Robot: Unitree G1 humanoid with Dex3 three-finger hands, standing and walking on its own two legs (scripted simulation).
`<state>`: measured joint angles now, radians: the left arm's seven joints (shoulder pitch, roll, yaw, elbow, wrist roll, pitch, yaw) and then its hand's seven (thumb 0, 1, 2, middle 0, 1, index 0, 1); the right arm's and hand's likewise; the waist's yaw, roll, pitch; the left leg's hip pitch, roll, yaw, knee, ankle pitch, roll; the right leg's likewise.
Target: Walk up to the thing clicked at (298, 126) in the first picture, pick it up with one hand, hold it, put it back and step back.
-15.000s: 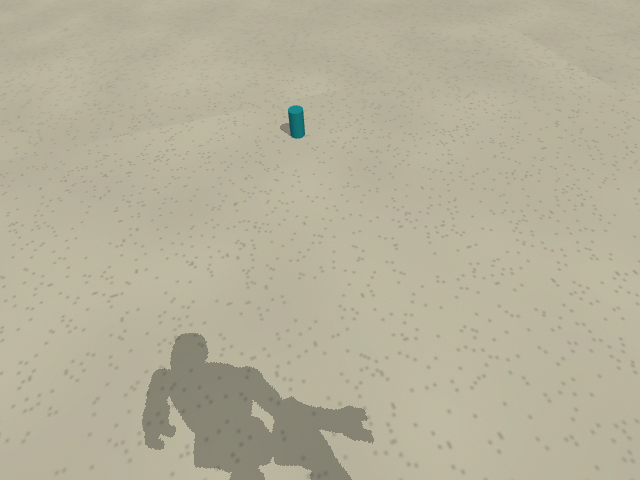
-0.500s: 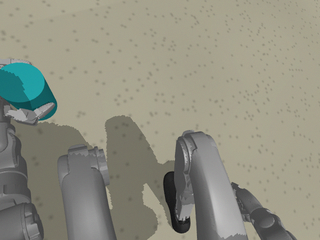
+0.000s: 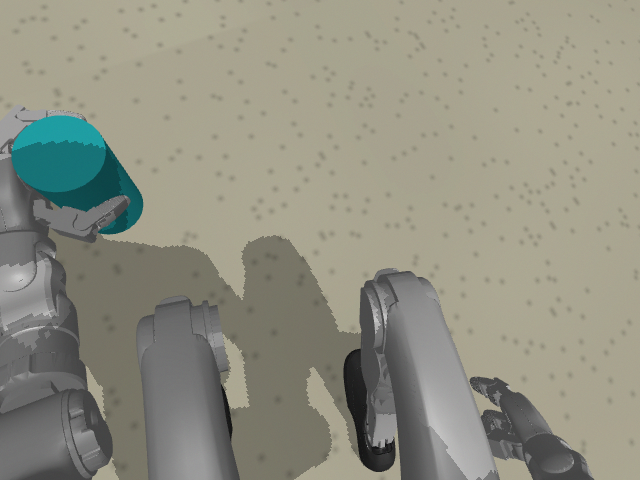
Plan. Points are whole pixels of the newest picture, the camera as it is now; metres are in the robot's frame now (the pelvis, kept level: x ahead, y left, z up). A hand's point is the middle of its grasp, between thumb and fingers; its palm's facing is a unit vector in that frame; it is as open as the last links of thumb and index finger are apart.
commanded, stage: settle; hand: left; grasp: from the side
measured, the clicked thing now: (89, 183) +0.46 +0.25 -0.07
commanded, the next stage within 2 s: lift in 0.50 s
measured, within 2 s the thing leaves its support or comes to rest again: neither
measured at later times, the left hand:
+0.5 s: hand (64, 172) +0.45 +0.26 -0.02, palm faces +0.18 -0.98 -0.06, open 11.0 cm
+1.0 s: hand (37, 161) +0.44 +0.26 +0.03, palm faces +0.16 -0.99 -0.05, open 11.0 cm
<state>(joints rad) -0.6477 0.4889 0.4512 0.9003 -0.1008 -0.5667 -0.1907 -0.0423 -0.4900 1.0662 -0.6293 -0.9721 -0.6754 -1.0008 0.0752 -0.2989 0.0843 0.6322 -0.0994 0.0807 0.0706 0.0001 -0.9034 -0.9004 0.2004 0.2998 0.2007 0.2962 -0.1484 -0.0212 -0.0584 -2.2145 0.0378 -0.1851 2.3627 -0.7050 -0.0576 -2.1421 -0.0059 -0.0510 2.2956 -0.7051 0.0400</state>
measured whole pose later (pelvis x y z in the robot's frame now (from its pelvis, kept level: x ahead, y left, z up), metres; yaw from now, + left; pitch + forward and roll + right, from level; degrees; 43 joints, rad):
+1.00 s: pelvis +0.00 +0.00 +0.05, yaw +3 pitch +33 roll -4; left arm -0.61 0.42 0.43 0.82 -0.12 -0.49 -0.23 -0.04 -0.56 1.14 -0.64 -0.99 -0.69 -1.02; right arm 0.13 -0.27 0.02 0.65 -0.05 0.05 0.04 0.00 -0.94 -0.91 0.20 0.30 0.20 0.30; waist -0.12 0.00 -0.13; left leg -2.09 0.04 -0.12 2.19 -0.68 -0.04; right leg -2.03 -0.03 -0.02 2.16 -0.70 0.04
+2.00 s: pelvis +0.05 +0.01 +0.31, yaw +6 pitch +19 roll -3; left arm -0.16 0.25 0.17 0.34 -0.17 -0.26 -0.08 -0.04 -0.56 1.14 -0.65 -0.98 -0.69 -1.01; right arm 0.20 -0.23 -0.01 0.61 0.03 -0.05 -0.05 0.01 -0.91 -0.90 0.20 0.30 0.20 0.30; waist -0.05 0.01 -0.12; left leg -1.07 0.07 -0.05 1.29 -0.55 -0.02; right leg -1.02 -0.04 -0.04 1.24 -0.55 0.03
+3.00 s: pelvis +0.08 +0.00 +0.38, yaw +6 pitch +8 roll -1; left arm -0.12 0.19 0.15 0.44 -0.18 -0.35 -0.11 -0.04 -0.52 1.11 -0.64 -0.98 -0.68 -1.00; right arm 0.21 -0.22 -0.01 0.65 0.01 -0.01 -0.04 0.01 -0.93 -0.90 0.20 0.30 0.20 0.30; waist -0.03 0.01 -0.03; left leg -0.62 0.07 -0.01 0.91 -0.43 -0.04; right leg -0.59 -0.03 -0.03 0.88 -0.44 0.02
